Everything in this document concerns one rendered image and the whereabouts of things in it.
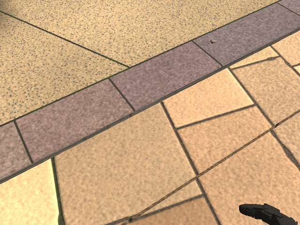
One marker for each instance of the right robot hand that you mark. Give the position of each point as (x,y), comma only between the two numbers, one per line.
(267,213)

